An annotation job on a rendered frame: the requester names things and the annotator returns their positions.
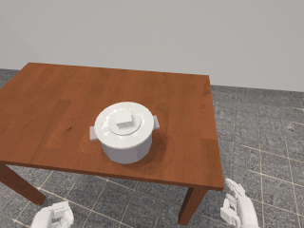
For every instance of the lid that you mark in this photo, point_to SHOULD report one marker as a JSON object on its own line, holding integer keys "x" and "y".
{"x": 128, "y": 135}

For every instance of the right robot hand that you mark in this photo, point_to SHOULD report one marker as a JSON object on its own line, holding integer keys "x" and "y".
{"x": 243, "y": 210}

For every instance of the knob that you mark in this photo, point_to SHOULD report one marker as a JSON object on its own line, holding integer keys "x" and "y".
{"x": 123, "y": 117}

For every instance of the table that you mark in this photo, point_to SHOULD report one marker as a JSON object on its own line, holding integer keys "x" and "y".
{"x": 46, "y": 111}

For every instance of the pot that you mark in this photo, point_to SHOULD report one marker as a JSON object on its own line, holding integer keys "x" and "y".
{"x": 129, "y": 155}

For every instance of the left robot hand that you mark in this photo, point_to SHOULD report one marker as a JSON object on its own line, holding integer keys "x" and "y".
{"x": 61, "y": 210}

